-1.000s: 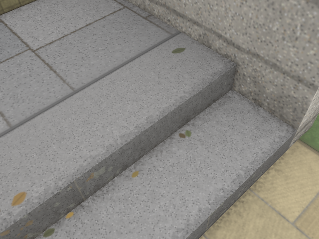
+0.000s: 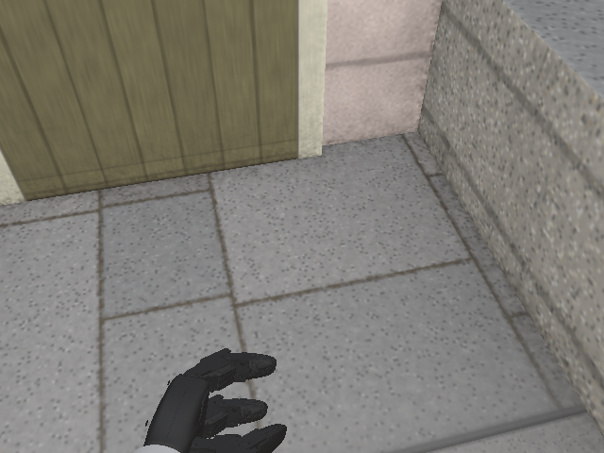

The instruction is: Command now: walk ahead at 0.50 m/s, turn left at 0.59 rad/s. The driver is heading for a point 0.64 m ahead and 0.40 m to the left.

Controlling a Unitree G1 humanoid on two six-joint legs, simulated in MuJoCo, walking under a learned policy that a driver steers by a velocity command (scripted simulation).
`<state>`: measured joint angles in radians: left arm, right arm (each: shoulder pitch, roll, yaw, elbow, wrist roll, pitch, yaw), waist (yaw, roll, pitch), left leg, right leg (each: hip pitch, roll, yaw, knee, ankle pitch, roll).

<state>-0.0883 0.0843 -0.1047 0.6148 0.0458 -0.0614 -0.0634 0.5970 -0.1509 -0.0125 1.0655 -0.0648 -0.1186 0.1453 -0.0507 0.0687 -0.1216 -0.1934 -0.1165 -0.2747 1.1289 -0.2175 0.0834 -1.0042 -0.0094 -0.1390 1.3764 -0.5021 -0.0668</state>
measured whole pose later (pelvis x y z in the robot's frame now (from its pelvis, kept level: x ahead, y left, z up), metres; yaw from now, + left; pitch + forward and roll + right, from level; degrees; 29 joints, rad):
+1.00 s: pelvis +0.64 +0.09 +0.14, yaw +36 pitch +2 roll +0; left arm 0.10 0.26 0.04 0.79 0.03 -0.11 0.04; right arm 0.28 -0.30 -0.08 0.82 0.02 -0.08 -0.02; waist -0.03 0.03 0.02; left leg -0.42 -0.07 -0.12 1.24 -0.44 0.02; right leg -0.43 -0.02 0.02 0.54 -0.15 0.02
